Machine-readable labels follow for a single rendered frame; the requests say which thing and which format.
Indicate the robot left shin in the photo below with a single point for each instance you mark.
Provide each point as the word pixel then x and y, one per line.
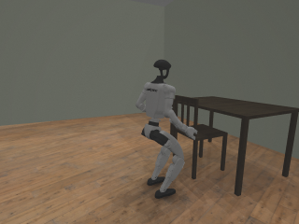
pixel 159 164

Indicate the robot right forearm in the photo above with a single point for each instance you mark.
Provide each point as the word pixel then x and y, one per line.
pixel 176 122

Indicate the chair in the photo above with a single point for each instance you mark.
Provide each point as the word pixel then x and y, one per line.
pixel 203 132

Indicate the right robot foot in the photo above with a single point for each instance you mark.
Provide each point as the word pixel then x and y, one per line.
pixel 168 192

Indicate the robot right upper arm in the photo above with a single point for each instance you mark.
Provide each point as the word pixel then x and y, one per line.
pixel 169 92

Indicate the robot right hand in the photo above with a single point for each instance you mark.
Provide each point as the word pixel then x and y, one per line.
pixel 190 133

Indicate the table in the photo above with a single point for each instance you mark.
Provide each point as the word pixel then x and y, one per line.
pixel 246 110

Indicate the robot left upper arm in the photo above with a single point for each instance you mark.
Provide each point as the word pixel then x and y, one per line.
pixel 142 97

